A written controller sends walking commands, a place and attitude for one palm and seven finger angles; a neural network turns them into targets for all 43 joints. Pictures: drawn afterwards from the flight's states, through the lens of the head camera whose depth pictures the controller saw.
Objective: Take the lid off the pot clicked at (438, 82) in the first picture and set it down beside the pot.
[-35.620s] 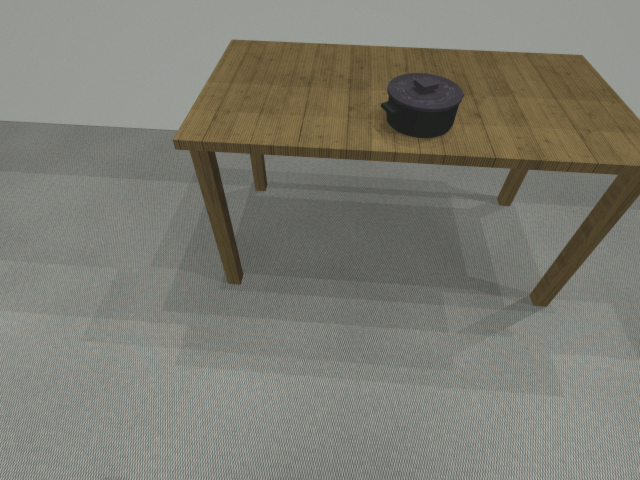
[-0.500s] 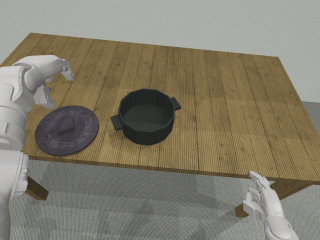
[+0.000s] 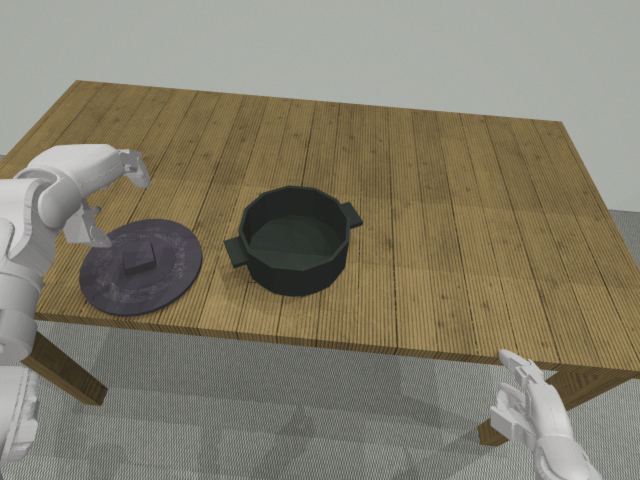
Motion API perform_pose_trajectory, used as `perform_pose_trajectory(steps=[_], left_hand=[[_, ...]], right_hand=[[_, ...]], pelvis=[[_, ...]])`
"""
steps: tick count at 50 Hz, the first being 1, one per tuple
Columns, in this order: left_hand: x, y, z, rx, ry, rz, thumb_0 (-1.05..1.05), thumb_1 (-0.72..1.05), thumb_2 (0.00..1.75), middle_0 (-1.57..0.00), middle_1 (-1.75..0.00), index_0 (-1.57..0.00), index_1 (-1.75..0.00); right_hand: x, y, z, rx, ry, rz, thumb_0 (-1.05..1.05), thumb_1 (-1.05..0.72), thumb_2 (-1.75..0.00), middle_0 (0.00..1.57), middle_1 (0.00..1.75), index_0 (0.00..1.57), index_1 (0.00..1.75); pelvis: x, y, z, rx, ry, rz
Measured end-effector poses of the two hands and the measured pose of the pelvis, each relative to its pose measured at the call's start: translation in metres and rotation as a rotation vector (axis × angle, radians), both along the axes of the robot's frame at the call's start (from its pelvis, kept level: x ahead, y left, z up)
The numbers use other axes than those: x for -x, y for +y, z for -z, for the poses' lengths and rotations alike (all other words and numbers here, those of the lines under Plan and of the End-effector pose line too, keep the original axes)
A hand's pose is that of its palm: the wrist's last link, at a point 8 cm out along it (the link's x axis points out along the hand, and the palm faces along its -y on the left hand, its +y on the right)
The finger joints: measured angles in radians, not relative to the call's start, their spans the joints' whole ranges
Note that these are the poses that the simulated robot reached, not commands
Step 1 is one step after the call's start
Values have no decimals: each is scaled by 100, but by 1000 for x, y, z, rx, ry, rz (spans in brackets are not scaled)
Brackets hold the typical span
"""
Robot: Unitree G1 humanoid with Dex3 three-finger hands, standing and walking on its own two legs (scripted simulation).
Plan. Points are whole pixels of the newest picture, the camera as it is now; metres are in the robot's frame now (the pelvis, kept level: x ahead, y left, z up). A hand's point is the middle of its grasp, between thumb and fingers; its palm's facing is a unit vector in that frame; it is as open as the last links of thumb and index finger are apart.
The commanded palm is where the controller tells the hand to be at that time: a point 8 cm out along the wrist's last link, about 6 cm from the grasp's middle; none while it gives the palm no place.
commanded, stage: draw the hand back to the body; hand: left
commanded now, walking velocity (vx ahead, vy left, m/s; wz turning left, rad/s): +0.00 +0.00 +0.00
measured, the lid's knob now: (139, 256) +0.46 +0.32 -0.06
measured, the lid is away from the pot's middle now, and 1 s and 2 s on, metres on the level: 0.26 0.26 0.26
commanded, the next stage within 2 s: step back with the hand held close in 1.80 s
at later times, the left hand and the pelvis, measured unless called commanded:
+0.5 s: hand (136, 189) +0.39 +0.22 +0.16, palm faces +0.39 -0.86 -0.33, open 10.1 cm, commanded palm +0.33 +0.26 +0.18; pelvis +0.03 -0.04 +0.01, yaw -2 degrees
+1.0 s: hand (122, 259) +0.29 +0.21 +0.17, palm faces +0.46 -0.84 -0.29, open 7.8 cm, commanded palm +0.24 +0.24 +0.18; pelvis +0.02 -0.06 +0.01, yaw -1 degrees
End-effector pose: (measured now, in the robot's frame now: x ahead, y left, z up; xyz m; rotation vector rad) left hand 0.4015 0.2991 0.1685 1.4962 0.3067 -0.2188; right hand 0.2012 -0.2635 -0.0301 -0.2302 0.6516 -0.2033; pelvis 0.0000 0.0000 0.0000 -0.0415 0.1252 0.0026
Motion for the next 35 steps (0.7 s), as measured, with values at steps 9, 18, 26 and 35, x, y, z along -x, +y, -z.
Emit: perform_pose_trajectory(steps=[9,18,26,35], left_hand=[[32,-17,7,938,-470,-166,0,-8,81,-44,-72,-45,-72],[41,-17,-7,1094,-711,-316,0,0,82,-42,-68,-42,-68],[56,-37,-11,1071,-726,-330,0,17,83,-38,-61,-38,-61],[93,-46,-5,1089,-750,-368,0,39,85,-33,-52,-33,-52]], right_hand=[[29,13,26,-10,128,-26,1,-91,-90,20,30,18,30],[95,11,73,-100,340,27,1,-90,-90,20,30,20,30],[97,-24,84,-107,363,85,1,-91,-90,20,30,20,30],[35,-60,59,-47,182,59,1,-91,-90,20,30,20,30]], pelvis=[[-1,-10,-5,-15,-94,7],[-19,-26,-8,-18,-108,24],[-35,-42,-8,-25,-109,33],[-38,-59,-7,-26,-130,24]])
